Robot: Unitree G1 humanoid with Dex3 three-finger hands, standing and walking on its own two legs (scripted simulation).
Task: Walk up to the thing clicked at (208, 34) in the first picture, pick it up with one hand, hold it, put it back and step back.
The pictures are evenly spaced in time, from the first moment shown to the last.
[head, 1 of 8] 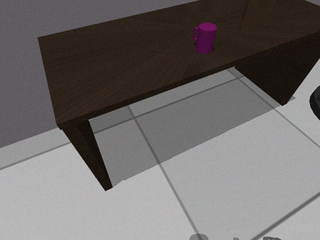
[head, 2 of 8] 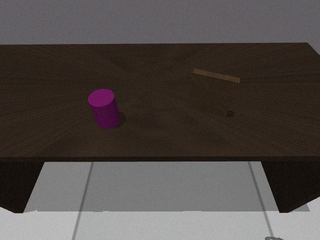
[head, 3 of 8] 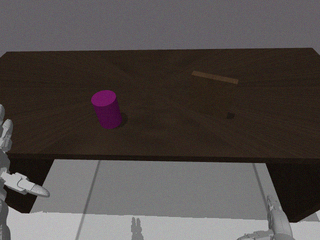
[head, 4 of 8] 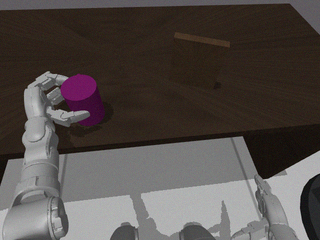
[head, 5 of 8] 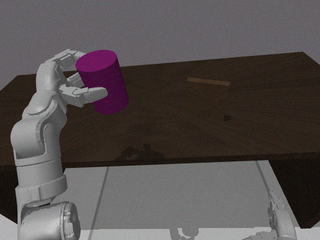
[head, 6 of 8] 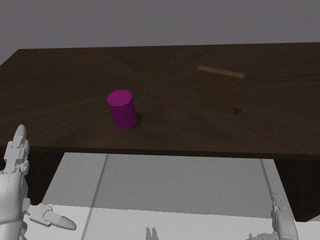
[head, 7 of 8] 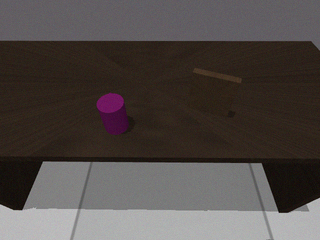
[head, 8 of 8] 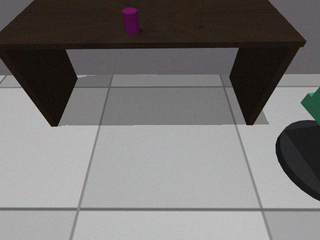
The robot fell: no
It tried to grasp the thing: yes
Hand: left
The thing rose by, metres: 0.26
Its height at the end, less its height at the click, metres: +0.00
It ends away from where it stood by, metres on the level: 0.04
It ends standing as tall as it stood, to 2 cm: yes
